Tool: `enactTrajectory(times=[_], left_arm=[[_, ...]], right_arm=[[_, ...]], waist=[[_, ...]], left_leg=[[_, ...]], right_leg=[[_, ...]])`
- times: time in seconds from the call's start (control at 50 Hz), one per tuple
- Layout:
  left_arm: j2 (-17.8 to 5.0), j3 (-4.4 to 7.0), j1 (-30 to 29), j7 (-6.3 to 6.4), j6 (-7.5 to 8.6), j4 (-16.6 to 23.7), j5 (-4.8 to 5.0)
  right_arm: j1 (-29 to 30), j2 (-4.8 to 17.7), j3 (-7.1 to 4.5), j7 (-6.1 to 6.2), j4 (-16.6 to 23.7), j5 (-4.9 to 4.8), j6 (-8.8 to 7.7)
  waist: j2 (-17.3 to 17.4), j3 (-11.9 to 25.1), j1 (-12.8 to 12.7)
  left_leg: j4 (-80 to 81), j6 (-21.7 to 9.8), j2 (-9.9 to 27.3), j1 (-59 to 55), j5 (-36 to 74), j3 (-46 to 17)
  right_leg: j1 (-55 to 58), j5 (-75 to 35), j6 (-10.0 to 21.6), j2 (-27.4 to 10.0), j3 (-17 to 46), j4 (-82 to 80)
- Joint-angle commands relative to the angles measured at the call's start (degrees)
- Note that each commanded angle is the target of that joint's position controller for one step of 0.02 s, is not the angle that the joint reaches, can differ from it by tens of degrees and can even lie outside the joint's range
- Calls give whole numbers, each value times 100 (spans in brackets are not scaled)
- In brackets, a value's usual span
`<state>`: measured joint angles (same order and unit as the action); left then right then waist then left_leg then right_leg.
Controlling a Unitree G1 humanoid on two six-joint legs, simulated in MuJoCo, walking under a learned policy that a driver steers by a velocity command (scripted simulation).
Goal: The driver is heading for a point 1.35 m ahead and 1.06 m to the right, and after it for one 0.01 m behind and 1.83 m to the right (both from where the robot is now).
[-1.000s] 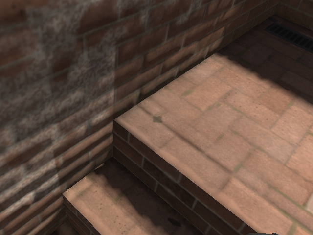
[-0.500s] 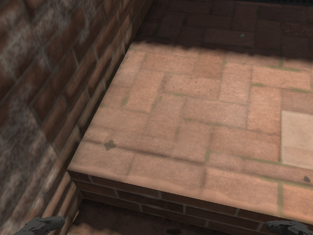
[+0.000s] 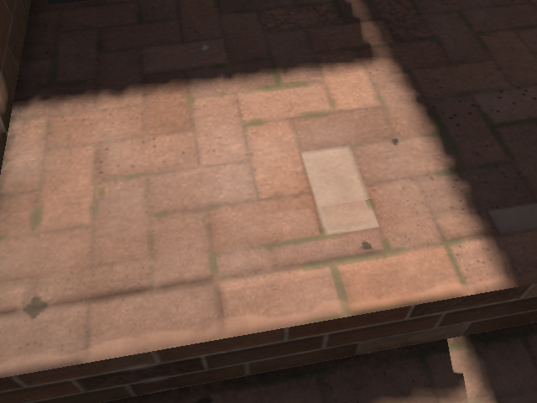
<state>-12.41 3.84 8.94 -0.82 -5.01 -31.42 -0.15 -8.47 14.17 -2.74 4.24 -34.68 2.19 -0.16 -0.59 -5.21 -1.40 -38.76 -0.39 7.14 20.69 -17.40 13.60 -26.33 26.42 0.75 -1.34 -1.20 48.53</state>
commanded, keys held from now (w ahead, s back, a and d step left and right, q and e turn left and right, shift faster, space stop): e+shift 0.32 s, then w+e+shift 0.64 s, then w+shift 0.04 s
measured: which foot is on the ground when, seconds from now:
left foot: down 0.00-0.04, up 0.06-0.46, down 0.48-0.96, up 0.98-1.00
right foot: up 0.00-0.00, down 0.02-0.46, up 0.48-0.94, down 0.96-1.00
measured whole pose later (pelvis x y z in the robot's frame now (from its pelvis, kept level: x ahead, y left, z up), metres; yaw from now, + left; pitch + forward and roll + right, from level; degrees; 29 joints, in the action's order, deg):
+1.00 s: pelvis +0.12 -0.17 -0.01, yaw -56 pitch +1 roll +1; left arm -19.2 6.9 13.9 -3.3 -1.0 -37.1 0.4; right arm -17.5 12.9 -2.6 1.2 -41.3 0.0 -0.4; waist -3.8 -0.4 -3.2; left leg -72.8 1.2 6.4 1.8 -22.8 11.4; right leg -27.2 17.2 9.5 4.6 -5.3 42.1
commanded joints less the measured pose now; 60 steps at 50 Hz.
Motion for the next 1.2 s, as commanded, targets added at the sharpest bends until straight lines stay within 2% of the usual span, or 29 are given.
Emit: enactTrajectory(times=[0.02,0.04,0.06,0.08,0.1,0.12,0.18,0.32,0.42,0.46,0.48,0.5,0.52,0.54,0.6,0.64,0.7,0.74,0.8,0.84,0.9,0.94,0.96,0.98,1.0,1.02,1.1,1.14,1.2], left_arm=[[-650,284,507,54,105,113,-142],[-745,284,685,1,247,-22,21],[-1505,498,657,165,274,226,-194],[-1543,537,370,290,291,557,-179],[-1442,471,75,308,211,566,-218],[-1271,406,-114,362,114,563,-340],[-947,298,-115,468,62,398,-243],[-937,329,511,450,311,-4,-185],[-1260,502,-321,13,382,-22,-192],[-756,443,-334,-89,326,0,-90],[101,236,191,-68,414,65,-195],[-448,283,496,-155,339,124,-401],[-715,342,97,-174,243,150,-487],[-857,348,-49,-85,168,181,-438],[-908,339,26,-164,216,58,-7],[-976,402,297,-169,210,-46,-17],[-789,355,266,-315,393,-319,-6],[-818,407,-45,-460,293,-246,17],[-792,305,-490,-463,157,-81,-61],[-808,273,-10,-369,222,-147,100],[-1090,412,1013,-145,233,-227,212],[-1087,476,1982,-181,508,-685,279],[-988,471,2052,-253,492,-771,193],[-1548,496,1979,-326,477,-635,38],[-1457,461,1726,-219,346,-424,-285],[-1595,438,2168,-91,436,-709,-412],[-562,28,1911,70,890,-1277,-233],[-417,-62,1706,77,1085,-1529,-167],[-237,-140,2385,80,1188,-2362,-443]], right_arm=[[241,839,-295,-107,362,-156,-36],[-188,691,-262,-207,195,-97,108],[520,447,-180,-165,817,-180,170],[539,393,-198,-128,900,-69,199],[612,373,-193,-169,763,-229,124],[792,199,-117,-173,842,-236,74],[1019,-10,83,-287,1050,-13,20],[808,-255,282,-169,1074,-28,331],[202,-150,305,-15,1020,-294,177],[-329,60,178,72,577,-254,139],[-475,68,253,82,574,-213,-5],[-132,580,47,50,807,-63,-44],[368,413,37,40,909,-106,-107],[556,253,80,51,823,-53,-162],[-71,414,53,-197,451,-39,-263],[-590,589,-60,-231,115,20,-338],[-972,228,70,-211,-159,35,-430],[-1221,275,36,-117,-351,9,-382],[-1444,420,-50,-149,-422,-44,-258],[-427,599,-75,-157,-162,-119,-312],[-6,1069,-238,-127,-78,14,-293],[-222,1150,-287,-255,-89,-96,-92],[-550,798,-186,-302,-84,-261,-82],[-95,-93,3,-385,330,-299,-126],[765,-267,113,-387,769,-392,-421],[666,-372,254,-404,741,-334,-552],[456,61,325,-271,342,-111,-260],[267,-294,431,-413,-18,-214,-122],[584,-1052,650,-185,-116,-231,-223]], waist=[[299,961,-255],[-831,657,-211],[-2674,933,-507],[-2140,1436,-524],[-1826,1614,-490],[-1371,1444,-341],[-366,912,-81],[-402,1109,-130],[-844,1431,549],[358,912,679],[1091,1137,224],[1302,1488,33],[1069,771,-23],[892,111,-163],[1044,-609,-34],[629,-432,77],[1085,-141,325],[719,131,449],[1195,-58,547],[1237,-57,-177],[1158,968,-906],[653,1242,-1259],[169,1028,-1049],[-1151,1181,-627],[-526,2356,-893],[-76,2327,-827],[352,1079,-85],[312,1264,101],[-200,992,18]], left_leg=[[382,-359,1065,-29,-1203,-795],[-1196,-76,676,626,-1579,-249],[-2881,508,-242,2290,-2023,-424],[-4782,717,-480,2047,-1747,-1413],[-5756,809,-471,2248,-1265,-1579],[-6370,808,-378,2510,-815,-1656],[-6308,438,-543,2939,-29,-1651],[-5295,212,-940,2789,-401,-1639],[-579,-142,-1079,-1578,-1380,-1507],[1488,-84,-301,-2682,-984,-2017],[1166,54,1058,-2653,-146,-3023],[2013,-149,1862,-1767,-1415,-4894],[2364,-287,1781,-794,-2947,-5217],[2342,-225,1376,-420,-2725,-4310],[2681,-182,966,-497,-1734,-2727],[2687,-151,1020,-1560,-1278,-2225],[2537,-211,843,-2593,112,-1159],[2231,-19,893,-3079,1447,-757],[2382,-94,957,-3280,2468,-278],[2271,84,868,-2241,4903,374],[861,-72,901,-2949,8114,240],[-1586,-295,419,-2361,6610,296],[-3619,-348,-189,-523,2943,185],[-6351,0,-1238,2434,-1144,-51],[-7888,116,-1409,2704,-505,-1119],[-7766,-7,-1051,3115,-393,-1368],[-7388,-351,-658,3002,264,-1553],[-7602,-530,-542,2948,581,-1471],[-10693,-866,-795,4950,241,-1525]], right_leg=[[997,85,318,1,165,-1365],[1249,-827,341,-16,939,-2256],[1379,-1959,1219,-1360,3967,-2627],[1427,-3287,1667,-1627,4342,-2954],[1471,-3913,1890,-1451,3554,-2609],[1446,-4005,1768,-1079,3015,-2405],[1147,-2675,1400,-513,2767,-2249],[1492,-2681,1346,-297,3098,-2381],[-1363,-326,999,228,2688,-2430],[-2593,1455,452,972,1636,-6],[-2823,1071,292,1019,1140,2477],[-2851,-84,2,571,908,2961],[-2987,-788,-173,367,906,3810],[-3288,-1231,-326,461,732,4506],[-3344,-1141,-675,503,923,3752],[-3442,-1337,-610,474,759,3370],[-3314,-979,-346,379,391,2808],[-3181,-1155,-89,511,106,2646],[-2978,-983,156,302,-527,2081],[-1239,-1246,342,180,-430,1078],[254,-1214,945,397,-743,-67],[1934,-1788,1139,867,-877,-2151],[2986,-1495,1340,692,-165,-2102],[4640,-4559,1879,-521,1898,-1064],[4924,-4884,2271,-797,3774,-2182],[5157,-4305,2305,-1133,3875,-2615],[3456,-4559,1375,-713,2695,-2757],[2862,-4565,1025,-770,2141,-2867],[2474,-4199,656,-931,2036,-2387]])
